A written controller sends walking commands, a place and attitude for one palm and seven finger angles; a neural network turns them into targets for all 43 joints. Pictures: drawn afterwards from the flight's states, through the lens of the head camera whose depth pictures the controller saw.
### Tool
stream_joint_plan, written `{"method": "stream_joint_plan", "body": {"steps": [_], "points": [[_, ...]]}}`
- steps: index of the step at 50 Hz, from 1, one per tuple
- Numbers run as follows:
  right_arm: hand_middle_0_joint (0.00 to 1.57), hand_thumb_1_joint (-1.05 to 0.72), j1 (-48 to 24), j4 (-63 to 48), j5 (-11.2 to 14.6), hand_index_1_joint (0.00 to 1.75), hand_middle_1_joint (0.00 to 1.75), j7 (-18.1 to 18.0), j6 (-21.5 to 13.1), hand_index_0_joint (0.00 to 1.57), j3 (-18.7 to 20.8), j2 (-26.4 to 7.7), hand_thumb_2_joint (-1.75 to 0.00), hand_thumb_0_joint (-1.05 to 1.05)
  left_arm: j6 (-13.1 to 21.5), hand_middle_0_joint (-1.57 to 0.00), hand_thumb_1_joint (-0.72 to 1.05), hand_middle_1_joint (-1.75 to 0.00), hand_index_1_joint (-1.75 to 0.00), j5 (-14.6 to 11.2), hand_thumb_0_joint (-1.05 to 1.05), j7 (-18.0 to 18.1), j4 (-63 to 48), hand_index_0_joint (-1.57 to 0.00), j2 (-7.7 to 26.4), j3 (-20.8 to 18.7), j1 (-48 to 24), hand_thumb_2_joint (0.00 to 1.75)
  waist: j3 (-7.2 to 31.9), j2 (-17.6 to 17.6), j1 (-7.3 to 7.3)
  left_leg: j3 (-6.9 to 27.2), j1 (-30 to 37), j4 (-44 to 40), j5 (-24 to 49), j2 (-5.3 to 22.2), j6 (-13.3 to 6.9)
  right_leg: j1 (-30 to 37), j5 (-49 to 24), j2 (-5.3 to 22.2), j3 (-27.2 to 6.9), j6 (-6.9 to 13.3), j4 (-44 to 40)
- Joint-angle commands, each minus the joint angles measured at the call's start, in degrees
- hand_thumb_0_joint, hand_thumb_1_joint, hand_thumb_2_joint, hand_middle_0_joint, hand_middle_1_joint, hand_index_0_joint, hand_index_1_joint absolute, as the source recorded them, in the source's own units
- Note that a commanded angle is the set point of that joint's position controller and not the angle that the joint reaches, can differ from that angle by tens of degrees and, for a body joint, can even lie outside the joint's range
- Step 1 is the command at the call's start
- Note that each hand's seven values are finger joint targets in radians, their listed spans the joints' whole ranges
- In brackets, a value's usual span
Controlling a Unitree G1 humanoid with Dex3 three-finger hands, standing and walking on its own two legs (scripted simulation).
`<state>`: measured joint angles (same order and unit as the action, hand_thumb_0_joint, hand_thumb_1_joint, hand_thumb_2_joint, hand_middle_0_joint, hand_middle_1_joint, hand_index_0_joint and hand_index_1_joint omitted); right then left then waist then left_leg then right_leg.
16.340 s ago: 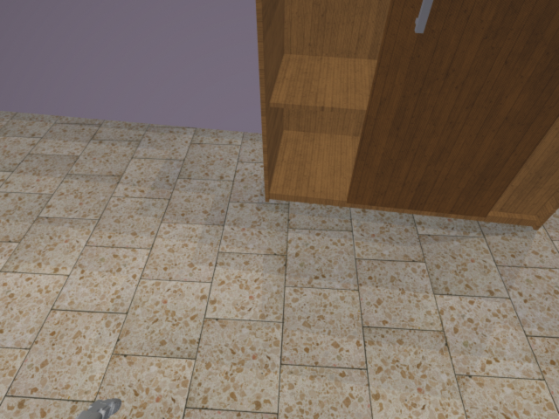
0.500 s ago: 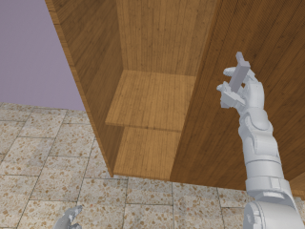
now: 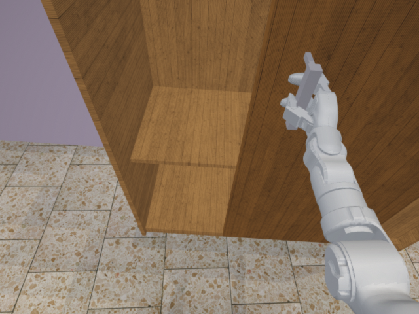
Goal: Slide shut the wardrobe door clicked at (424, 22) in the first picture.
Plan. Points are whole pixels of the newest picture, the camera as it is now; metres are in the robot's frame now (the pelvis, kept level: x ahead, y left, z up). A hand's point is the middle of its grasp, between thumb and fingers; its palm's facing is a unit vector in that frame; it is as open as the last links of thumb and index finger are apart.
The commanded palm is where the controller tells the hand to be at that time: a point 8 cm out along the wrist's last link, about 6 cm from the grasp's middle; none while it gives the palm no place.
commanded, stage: tug the door sideways, standing still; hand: right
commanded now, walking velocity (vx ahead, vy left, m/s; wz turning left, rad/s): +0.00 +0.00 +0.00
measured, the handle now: (299, 92) +0.52 -0.13 +0.16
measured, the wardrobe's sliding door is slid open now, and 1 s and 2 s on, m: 0.37 0.37 0.21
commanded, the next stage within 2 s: step sideways, sliding the door along in 0.24 s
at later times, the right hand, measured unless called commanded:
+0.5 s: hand (290, 111) +0.46 -0.11 +0.15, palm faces +0.05 +0.99 -0.14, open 5.9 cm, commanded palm +0.44 -0.13 +0.17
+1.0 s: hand (281, 109) +0.47 -0.09 +0.15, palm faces +0.24 +0.97 -0.07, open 6.2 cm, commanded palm +0.44 -0.07 +0.16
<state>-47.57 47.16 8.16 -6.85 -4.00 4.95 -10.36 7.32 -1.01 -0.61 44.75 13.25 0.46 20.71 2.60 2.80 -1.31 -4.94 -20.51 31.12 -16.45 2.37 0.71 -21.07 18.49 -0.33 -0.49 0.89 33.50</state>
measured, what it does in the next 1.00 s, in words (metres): steps to the left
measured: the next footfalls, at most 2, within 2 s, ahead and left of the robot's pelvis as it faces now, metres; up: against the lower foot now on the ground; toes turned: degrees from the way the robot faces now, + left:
left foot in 1.08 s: +0.16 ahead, +0.27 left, +0.00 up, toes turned -3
right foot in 1.22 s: +0.06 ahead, -0.04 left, +0.00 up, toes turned -14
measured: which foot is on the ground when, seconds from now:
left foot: down 0.00-0.82, up 0.84-1.00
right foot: down 0.00-1.00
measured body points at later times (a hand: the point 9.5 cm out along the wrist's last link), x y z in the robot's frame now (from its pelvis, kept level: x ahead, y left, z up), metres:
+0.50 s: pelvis -0.01 +0.01 +0.00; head +0.05 +0.02 +0.44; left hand +0.10 +0.26 -0.13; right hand +0.45 -0.16 +0.16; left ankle -0.01 +0.13 -0.73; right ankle -0.02 -0.11 -0.73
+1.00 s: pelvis +0.03 +0.10 -0.01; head +0.14 +0.08 +0.42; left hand +0.24 +0.30 -0.13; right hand +0.45 -0.14 +0.16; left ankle +0.08 +0.24 -0.70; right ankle +0.00 -0.08 -0.73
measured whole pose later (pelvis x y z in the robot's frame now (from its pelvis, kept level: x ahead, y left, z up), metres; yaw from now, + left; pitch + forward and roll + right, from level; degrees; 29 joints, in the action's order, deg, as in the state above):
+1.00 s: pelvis +0.03 +0.10 -0.01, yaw -5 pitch -2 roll +1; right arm -45.0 22.7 6.8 -7.6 -3.4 3.1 -12.9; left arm 2.4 -2.2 0.2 35.3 12.4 -1.4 5.2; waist -17.8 1.9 5.7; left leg 0.2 -24.2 50.2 -23.2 1.2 -0.7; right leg -12.8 20.4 7.8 -0.9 -5.3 36.0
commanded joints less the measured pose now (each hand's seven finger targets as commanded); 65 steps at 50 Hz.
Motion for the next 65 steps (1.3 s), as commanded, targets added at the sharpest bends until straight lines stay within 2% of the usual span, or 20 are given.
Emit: {"method": "stream_joint_plan", "body": {"steps": [1, 17, 18, 20, 28, 32, 34, 36, 38, 40, 41, 44, 52, 54, 56, 57, 59, 60, 62, 65], "points": [[0.45, -0.9, -36.3, -15.6, -0.4, 1.4, 1.4, 6.1, -6.6, 0.45, -10.1, 9.8, -0.9, 0.0, 3.7, -0.2, 0.9, -0.3, -0.3, -0.1, 0.0, 0.4, -5.5, -0.2, 7.6, -2.9, 0.8, 0.9, 21.7, -0.4, -6.75, 0.5, -2.6, -1.2, 18.0, -4.2, -2.4, 19.6, -26.6, 1.4, -4.0, -1.6, -1.8], [0.45, -0.9, -40.1, -17.7, 0.0, 1.4, 1.4, 7.0, -7.7, 0.45, -8.9, 7.1, -0.9, 0.0, 5.7, -0.2, 0.9, -0.3, -0.3, -0.4, 0.0, 0.2, -6.0, -0.2, 8.1, -2.8, 0.7, 0.9, 22.8, 0.2, -6.98, 0.8, -2.7, -0.6, 18.9, -4.2, -2.2, 19.3, -25.1, 0.8, -3.5, -1.1, -1.0], [0.45, -0.9, -39.9, -17.9, -5.3, 1.4, 1.4, 3.2, -9.4, 0.45, 11.3, -26.9, -0.9, 0.0, 3.5, -0.2, 0.9, -0.3, -0.3, -1.1, 0.0, 2.5, -8.0, -0.2, 10.8, -2.6, -1.2, 0.9, 17.3, 0.9, -0.87, 4.0, 3.3, -2.9, 13.9, 0.3, -1.8, 11.4, -19.6, 3.1, -2.5, 1.9, -2.6], [0.45, -0.9, -35.1, -17.0, -4.7, 1.4, 1.4, 4.7, -9.2, 0.45, -3.6, -6.8, -0.9, 0.0, 1.1, -0.2, 0.9, -0.3, -0.3, -1.1, 0.0, 3.8, -9.4, -0.2, 7.5, -2.1, -5.3, 0.9, 16.6, -3.5, -2.57, 2.3, 5.5, -1.8, 12.8, -0.4, -0.9, 11.2, -16.2, 4.3, -2.3, 2.3, -4.2], [0.45, -0.9, -34.5, -24.1, -3.1, 1.4, 1.4, 3.9, -7.5, 0.45, -4.0, -7.3, -0.9, 0.0, -2.4, -0.2, 0.9, -0.3, -0.3, -0.7, 0.0, 5.2, -11.3, -0.2, 7.5, -2.8, -8.1, 0.9, 15.3, 6.2, -2.46, 3.5, -9.5, 10.6, -8.2, -3.1, -2.4, 30.7, -34.9, 16.5, -16.1, 9.1, -2.7], [0.45, -0.9, -31.6, -26.2, -3.7, 1.4, 1.4, 4.0, -6.7, 0.45, -5.9, -4.7, -0.9, 0.0, -3.5, -0.2, 0.9, -0.3, -0.3, -1.2, 0.0, 4.9, -12.3, -0.2, 7.0, -2.9, -10.7, 0.9, 15.7, -0.1, -1.58, 5.6, 11.8, -3.7, 13.7, -0.3, -3.6, 15.5, -28.4, 10.8, -3.9, 4.5, 5.9], [0.45, -0.9, -31.4, -28.4, -3.6, 1.4, 1.4, 3.9, -5.9, 0.45, -6.0, -4.4, -0.9, 0.0, -3.8, -0.2, 0.9, -0.3, -0.3, -2.3, 0.0, 5.0, -13.0, -0.2, 6.2, -3.3, -11.9, 0.9, 15.7, -20.6, -0.77, 17.7, 26.4, -6.7, 40.8, 9.6, -9.6, 0.1, -6.7, 2.2, 2.0, 0.4, 20.7], [0.45, -0.9, -31.1, -29.2, -3.9, 1.4, 1.4, 4.1, -6.7, 0.45, -8.8, -0.5, -0.9, 0.0, -2.7, -0.2, 0.9, -0.3, -0.3, -2.1, 0.0, 5.3, -12.7, -0.2, 4.1, -2.3, -14.6, 0.9, 12.6, -14.6, 0.62, 17.3, 29.7, -3.8, 54.3, 13.2, -10.7, -6.9, 10.9, 1.6, 0.1, 0.7, 23.3], [0.45, -0.9, -33.6, -35.1, -4.4, 1.4, 1.4, 4.3, -7.9, 0.45, -12.2, 3.1, -0.9, 0.0, -1.9, -0.2, 0.9, -0.3, -0.3, -1.5, 0.0, 5.4, -12.3, -0.2, 3.4, -1.8, -15.3, 0.9, 13.1, -6.8, -1.13, 12.3, 28.5, 0.9, 53.4, 11.2, -8.9, -0.5, 3.8, 3.7, 0.0, 1.1, 6.2], [0.45, -0.9, -32.2, -39.5, -3.4, 1.4, 1.4, 4.0, -8.6, 0.45, -14.9, 5.5, -0.9, 0.0, -2.0, -0.2, 0.9, -0.3, -0.3, -1.4, 0.0, 5.2, -12.3, -0.2, 5.3, -3.1, -12.4, 0.9, 19.9, 0.4, -3.49, 3.9, 5.9, 16.0, 36.7, 4.1, -1.5, 29.9, -37.4, 13.1, -5.8, 5.3, -8.2], [0.45, -0.9, -32.1, -41.4, -2.1, 1.4, 1.4, 4.6, -8.6, 0.45, -17.6, 8.5, -0.9, 0.0, -2.6, -0.2, 0.9, -0.3, -0.3, -1.2, 0.0, 3.7, -13.6, -0.2, 6.7, -4.1, -12.6, 0.9, 22.6, 11.5, -3.19, 6.4, -12.0, 29.4, -1.8, -1.7, 0.9, 44.1, -61.8, 26.2, -21.0, 12.0, -4.2], [0.45, -0.9, -32.1, -43.3, -3.0, 1.4, 1.4, 4.9, -7.8, 0.45, -16.0, 6.9, -0.9, 0.0, -3.6, -0.2, 0.9, -0.3, -0.3, -1.1, 0.0, 1.2, -14.5, -0.2, 5.9, -4.6, -14.2, 0.9, 14.3, 3.8, -2.58, 12.1, -20.2, 32.2, -14.6, 0.9, -2.1, 42.4, -53.7, 27.2, -16.9, 12.9, -1.1], [0.45, -0.9, -23.5, -50.9, -4.5, 1.4, 1.4, 5.0, -8.1, 0.45, -14.2, 3.4, -0.9, 0.0, -2.3, -0.2, 0.9, -0.3, -0.3, -2.0, 0.0, 0.8, -17.9, -0.2, 6.1, -4.5, -16.9, 0.9, 16.5, 10.9, -1.57, 0.2, 11.0, -1.7, 11.3, -2.8, -1.3, 28.5, -51.7, 17.0, 1.1, 1.7, 8.4], [0.45, -0.9, -20.9, -52.0, -6.0, 1.4, 1.4, 4.6, -7.9, 0.45, -12.9, 0.5, -0.9, 0.0, -1.6, -0.2, 0.9, -0.3, -0.3, -2.6, 0.0, 1.3, -17.4, -0.2, 4.7, -4.4, -16.9, 0.9, 16.9, 3.3, -2.41, 2.6, 19.2, -4.5, 39.8, 1.6, -2.1, 20.3, -42.4, 11.5, 3.4, -1.3, 13.9], [0.45, -0.9, -17.3, -53.1, -6.0, 1.4, 1.4, 3.9, -7.1, 0.45, -10.7, -1.1, -0.9, 0.0, -0.9, -0.2, 0.9, -0.3, -0.3, -2.8, 0.0, 2.6, -16.8, -0.2, 4.0, -5.1, -18.6, 0.9, 18.8, -15.5, -0.49, 13.7, 29.6, 0.0, 67.7, 10.1, -8.1, 6.1, -2.4, 4.2, 3.1, -3.5, 21.0], [0.45, -0.9, -15.0, -54.8, -6.0, 1.4, 1.4, 3.9, -7.2, 0.45, -12.7, 1.1, -0.9, 0.0, -0.2, -0.2, 0.9, -0.3, -0.3, -2.5, 0.0, 3.2, -16.4, -0.2, 2.4, -4.0, -18.6, 0.9, 17.7, -15.9, 0.33, 14.8, 29.8, 0.3, 70.5, 12.3, -7.9, 2.2, 10.1, 3.7, 0.7, -2.0, 17.8], [0.45, -0.9, -13.7, -60.1, -5.3, 1.4, 1.4, 2.8, -7.7, 0.45, -13.4, 1.7, -0.9, 0.0, 1.1, -0.2, 0.9, -0.3, -0.3, -1.7, 0.0, 4.0, -15.0, -0.2, 2.3, -3.1, -19.0, 0.9, 18.7, -7.8, -0.58, 11.5, 30.2, 5.5, 68.6, 11.0, -5.9, 5.9, -1.8, 6.3, 2.0, -1.3, 0.4], [0.45, -0.9, -12.9, -61.8, -4.9, 1.4, 1.4, 2.4, -8.1, 0.45, -12.7, 0.9, -0.9, 0.0, 1.0, -0.2, 0.9, -0.3, -0.3, -1.7, 0.0, 4.3, -15.1, -0.2, 3.4, -3.7, -18.9, 0.9, 21.5, -6.5, -0.6, 8.3, 23.8, 8.8, 60.9, 8.3, -3.1, 16.5, -25.6, 10.2, 2.2, -0.4, -5.0], [0.45, -0.9, -10.3, -63.2, -3.6, 1.4, 1.4, 3.7, -8.7, 0.45, -15.1, 4.8, -0.9, 0.0, 0.3, -0.2, 0.9, -0.3, -0.3, -1.2, 0.0, 2.0, -17.0, -0.2, 5.8, -5.4, -17.9, 0.9, 23.3, 4.7, 0.03, 4.2, 1.4, 14.0, 5.8, -0.3, 0.7, 40.0, -73.5, 24.0, -6.3, 6.5, -3.7], [0.45, -0.9, -9.9, -64.0, -5.5, 1.4, 1.4, 3.4, -9.8, 0.45, -14.2, 4.0, -0.9, 0.0, 1.1, -0.2, 0.9, -0.3, -0.3, -0.8, 0.0, 0.1, -18.2, -0.2, 4.8, -5.2, -18.5, 0.9, 16.5, 13.8, 0.2, 4.1, -5.1, 12.7, -5.8, -1.4, -1.3, 42.6, -72.7, 23.8, 0.5, 5.5, 1.5]]}}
